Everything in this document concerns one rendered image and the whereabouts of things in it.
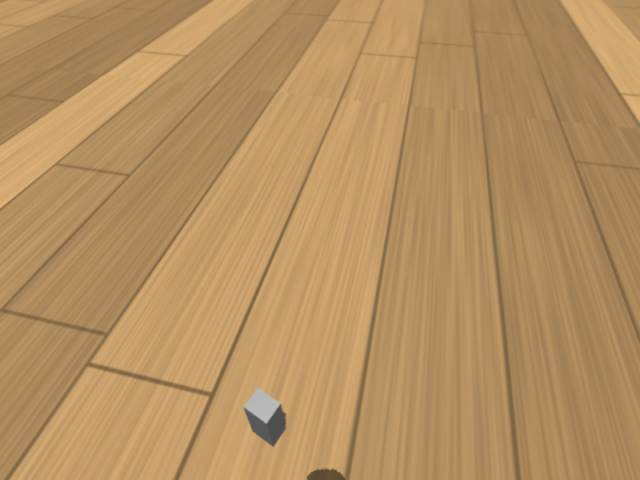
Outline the carton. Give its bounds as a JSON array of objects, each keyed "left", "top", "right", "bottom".
[{"left": 243, "top": 388, "right": 286, "bottom": 447}]

